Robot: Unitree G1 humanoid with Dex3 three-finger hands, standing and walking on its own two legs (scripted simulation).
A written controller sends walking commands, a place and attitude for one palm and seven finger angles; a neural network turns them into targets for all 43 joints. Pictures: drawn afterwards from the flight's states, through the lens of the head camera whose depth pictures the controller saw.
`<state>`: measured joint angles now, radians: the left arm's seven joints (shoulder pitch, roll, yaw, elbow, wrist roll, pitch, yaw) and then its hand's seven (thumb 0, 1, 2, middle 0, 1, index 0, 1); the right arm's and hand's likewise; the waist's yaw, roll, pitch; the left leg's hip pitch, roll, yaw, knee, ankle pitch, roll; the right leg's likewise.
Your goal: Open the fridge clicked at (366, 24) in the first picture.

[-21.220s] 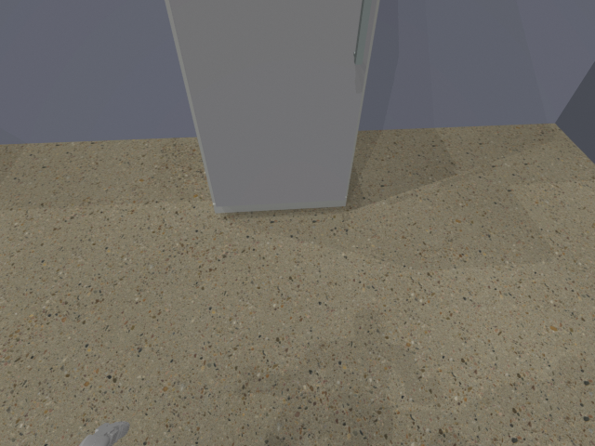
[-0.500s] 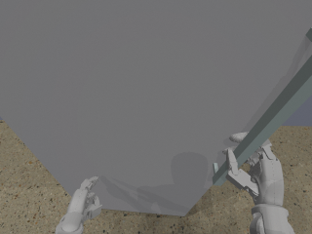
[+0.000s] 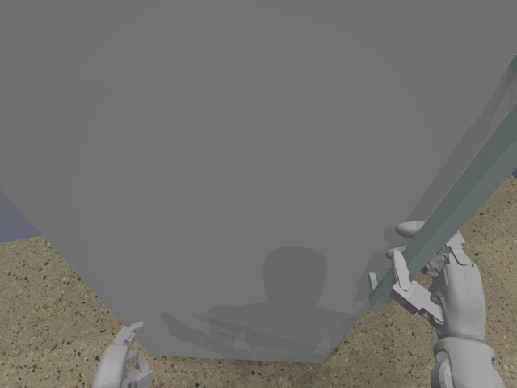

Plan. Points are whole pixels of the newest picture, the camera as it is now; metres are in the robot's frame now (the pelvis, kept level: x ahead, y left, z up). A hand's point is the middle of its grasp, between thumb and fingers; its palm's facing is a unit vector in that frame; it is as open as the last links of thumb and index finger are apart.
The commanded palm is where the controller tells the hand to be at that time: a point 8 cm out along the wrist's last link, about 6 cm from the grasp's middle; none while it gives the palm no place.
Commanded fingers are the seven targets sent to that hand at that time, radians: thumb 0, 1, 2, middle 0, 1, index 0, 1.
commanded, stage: walk backward, drawing the door open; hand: right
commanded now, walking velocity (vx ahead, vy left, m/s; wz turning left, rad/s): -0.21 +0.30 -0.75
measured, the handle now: (424, 225) +0.30 -0.16 +0.17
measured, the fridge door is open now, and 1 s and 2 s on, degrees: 17 54 82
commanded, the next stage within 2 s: stop walking and hold the door back in 1.70 s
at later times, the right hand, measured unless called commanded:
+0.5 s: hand out of the picture +0.08 -0.10 +0.12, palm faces +0.52 +0.80 -0.28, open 6.3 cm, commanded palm +0.03 -0.12 +0.12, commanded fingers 0.00 -0.90 -0.90 0.45 1.40 0.45 1.40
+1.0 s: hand out of the picture -0.05 -0.01 +0.12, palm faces +0.77 +0.59 -0.26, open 6.1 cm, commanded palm -0.11 -0.01 +0.12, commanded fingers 0.00 -0.90 -0.90 0.45 1.40 0.45 1.40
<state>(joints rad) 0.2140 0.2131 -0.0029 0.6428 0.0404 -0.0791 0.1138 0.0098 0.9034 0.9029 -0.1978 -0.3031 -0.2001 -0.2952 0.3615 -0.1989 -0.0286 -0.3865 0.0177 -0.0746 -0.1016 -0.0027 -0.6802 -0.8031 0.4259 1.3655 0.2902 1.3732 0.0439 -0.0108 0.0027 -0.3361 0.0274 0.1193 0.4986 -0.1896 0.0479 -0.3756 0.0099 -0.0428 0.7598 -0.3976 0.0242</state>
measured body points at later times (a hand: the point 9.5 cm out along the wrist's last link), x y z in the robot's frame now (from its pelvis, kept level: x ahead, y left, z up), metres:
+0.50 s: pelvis -0.09 +0.16 +0.00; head -0.06 +0.17 +0.45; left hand +0.14 +0.33 -0.10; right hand +0.05 -0.14 +0.13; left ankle -0.01 +0.21 -0.74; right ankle -0.13 +0.03 -0.64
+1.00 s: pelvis -0.11 +0.29 +0.01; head -0.09 +0.27 +0.46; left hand +0.14 +0.34 -0.09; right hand -0.10 -0.03 +0.13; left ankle +0.01 +0.40 -0.71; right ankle -0.19 +0.14 -0.74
